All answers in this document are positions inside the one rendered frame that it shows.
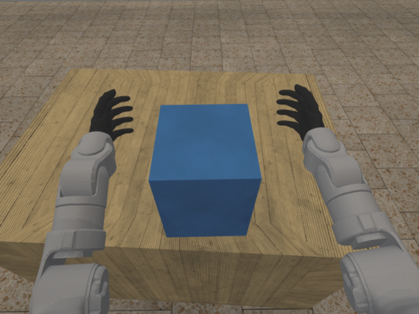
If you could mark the pedestal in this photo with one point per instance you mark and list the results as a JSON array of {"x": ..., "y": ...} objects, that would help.
[{"x": 289, "y": 258}]

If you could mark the right robot forearm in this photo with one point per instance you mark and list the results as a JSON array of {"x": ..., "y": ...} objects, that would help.
[{"x": 357, "y": 218}]

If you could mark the left robot hand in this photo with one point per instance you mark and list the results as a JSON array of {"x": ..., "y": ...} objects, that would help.
[{"x": 102, "y": 119}]

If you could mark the carton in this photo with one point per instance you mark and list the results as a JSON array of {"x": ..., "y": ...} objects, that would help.
[{"x": 205, "y": 173}]

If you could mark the robot left upper arm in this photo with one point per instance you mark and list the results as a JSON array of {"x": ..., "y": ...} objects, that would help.
[{"x": 73, "y": 289}]

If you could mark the right robot hand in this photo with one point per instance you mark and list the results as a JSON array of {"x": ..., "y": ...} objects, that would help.
[{"x": 308, "y": 115}]

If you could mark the robot right upper arm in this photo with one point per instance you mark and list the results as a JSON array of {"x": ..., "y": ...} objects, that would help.
[{"x": 380, "y": 281}]

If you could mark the left robot forearm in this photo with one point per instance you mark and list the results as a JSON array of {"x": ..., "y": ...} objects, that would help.
[{"x": 77, "y": 228}]

